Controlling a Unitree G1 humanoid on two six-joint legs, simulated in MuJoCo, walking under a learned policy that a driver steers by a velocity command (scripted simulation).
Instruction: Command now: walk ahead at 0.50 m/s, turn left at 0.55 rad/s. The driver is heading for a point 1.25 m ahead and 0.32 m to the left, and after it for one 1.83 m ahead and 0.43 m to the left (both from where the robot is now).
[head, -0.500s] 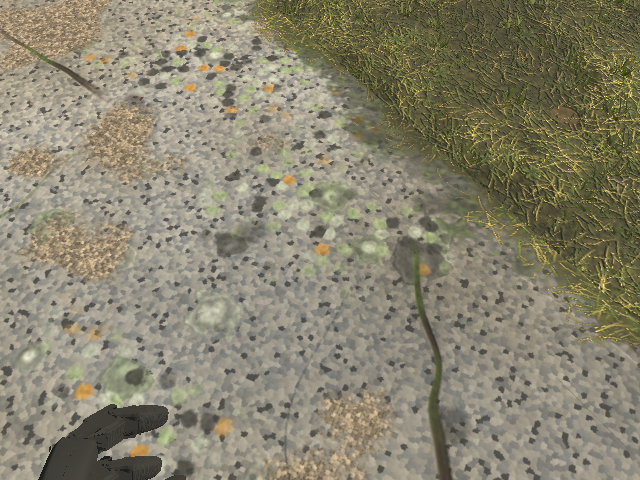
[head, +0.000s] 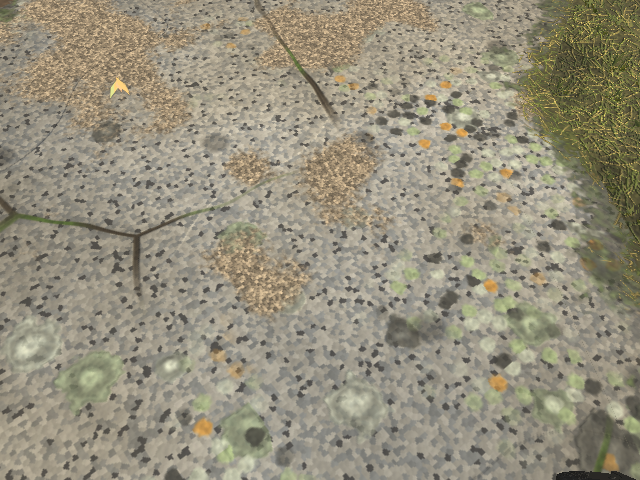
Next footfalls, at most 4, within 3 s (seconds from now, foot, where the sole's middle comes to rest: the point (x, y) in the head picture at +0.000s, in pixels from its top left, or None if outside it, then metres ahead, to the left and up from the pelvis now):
0.04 left None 0.18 0.10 -0.76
0.52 right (374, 462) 0.50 -0.05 -0.76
1.02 left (205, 389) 0.63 0.32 -0.76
1.56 right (253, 250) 1.02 0.27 -0.76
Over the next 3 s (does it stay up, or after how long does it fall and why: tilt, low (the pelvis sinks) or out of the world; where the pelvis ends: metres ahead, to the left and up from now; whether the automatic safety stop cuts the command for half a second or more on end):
stays up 1.47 0.38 0.01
